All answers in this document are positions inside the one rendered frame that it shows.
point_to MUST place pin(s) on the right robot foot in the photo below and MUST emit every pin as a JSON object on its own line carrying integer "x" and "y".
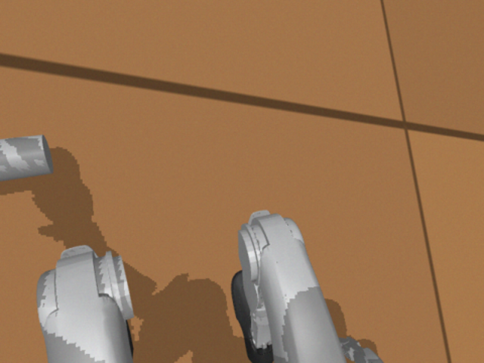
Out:
{"x": 242, "y": 312}

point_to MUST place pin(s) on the can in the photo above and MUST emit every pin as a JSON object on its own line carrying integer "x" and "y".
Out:
{"x": 24, "y": 157}

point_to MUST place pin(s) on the right robot hand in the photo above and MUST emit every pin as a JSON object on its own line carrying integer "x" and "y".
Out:
{"x": 354, "y": 352}

